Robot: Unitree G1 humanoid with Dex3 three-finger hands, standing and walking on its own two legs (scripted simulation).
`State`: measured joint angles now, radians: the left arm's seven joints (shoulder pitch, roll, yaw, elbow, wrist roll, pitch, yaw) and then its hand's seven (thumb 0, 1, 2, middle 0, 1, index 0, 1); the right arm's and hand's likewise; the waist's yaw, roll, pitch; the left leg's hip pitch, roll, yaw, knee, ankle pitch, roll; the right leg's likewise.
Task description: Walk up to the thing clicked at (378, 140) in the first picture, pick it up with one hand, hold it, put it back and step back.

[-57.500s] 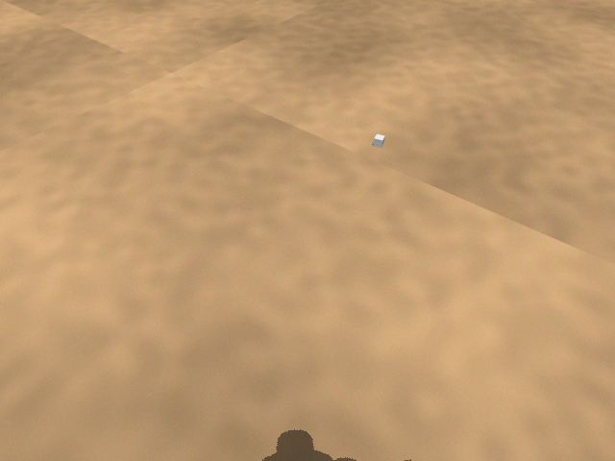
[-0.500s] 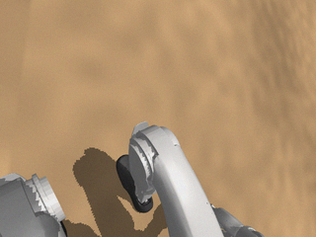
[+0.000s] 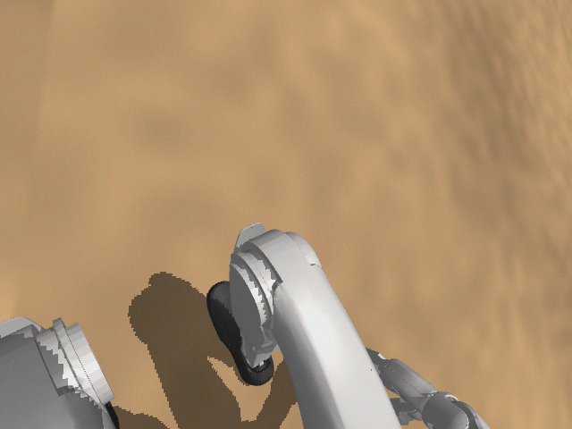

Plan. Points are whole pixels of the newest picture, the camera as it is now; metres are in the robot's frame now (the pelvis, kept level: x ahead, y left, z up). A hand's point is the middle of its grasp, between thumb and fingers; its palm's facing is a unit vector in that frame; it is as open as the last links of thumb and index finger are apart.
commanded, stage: close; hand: left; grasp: from above
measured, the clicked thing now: out of the picture +0.47 +0.31 -0.28
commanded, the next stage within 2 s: none
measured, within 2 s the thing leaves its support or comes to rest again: neither
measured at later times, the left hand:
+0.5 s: hand out of the picture +0.44 +0.29 -0.26, palm faces -0.49 -0.04 -0.87, open 8.6 cm
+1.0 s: hand out of the picture +0.46 +0.29 -0.26, palm faces -0.47 -0.07 -0.88, open 8.6 cm
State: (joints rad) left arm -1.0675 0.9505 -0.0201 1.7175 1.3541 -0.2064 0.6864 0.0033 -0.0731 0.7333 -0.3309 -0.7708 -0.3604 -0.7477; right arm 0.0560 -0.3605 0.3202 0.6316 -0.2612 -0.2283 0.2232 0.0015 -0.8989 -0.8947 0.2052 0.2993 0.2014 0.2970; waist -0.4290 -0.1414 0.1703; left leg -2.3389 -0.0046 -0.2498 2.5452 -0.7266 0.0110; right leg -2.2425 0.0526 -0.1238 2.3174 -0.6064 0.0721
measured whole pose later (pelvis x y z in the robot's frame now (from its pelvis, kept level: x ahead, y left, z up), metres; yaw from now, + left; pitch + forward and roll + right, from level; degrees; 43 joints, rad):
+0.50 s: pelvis +0.00 +0.00 +0.00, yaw +0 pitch +26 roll -17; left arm -1.04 1.02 -0.07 1.67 1.40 -0.39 0.60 0.00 0.24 0.67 -0.47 -0.74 -0.58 -0.71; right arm 0.10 -0.34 0.37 0.58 -0.29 -0.13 0.19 0.00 -0.90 -0.90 0.21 0.30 0.20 0.30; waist -0.40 -0.16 0.18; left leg -2.31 -0.01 -0.28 2.56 -0.73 0.00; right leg -2.21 0.05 -0.15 2.32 -0.61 0.07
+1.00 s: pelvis +0.00 +0.00 +0.00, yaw +0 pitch +27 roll -16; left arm -1.08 1.00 0.02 1.69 1.39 -0.30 0.59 0.00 0.27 0.41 -0.68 -0.59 -0.71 -0.51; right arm 0.10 -0.37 0.34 0.57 -0.25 -0.19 0.20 0.00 -0.91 -0.90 0.21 0.30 0.20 0.30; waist -0.43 -0.14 0.18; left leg -2.33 -0.01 -0.26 2.56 -0.73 0.01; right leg -2.23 0.05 -0.13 2.32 -0.61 0.07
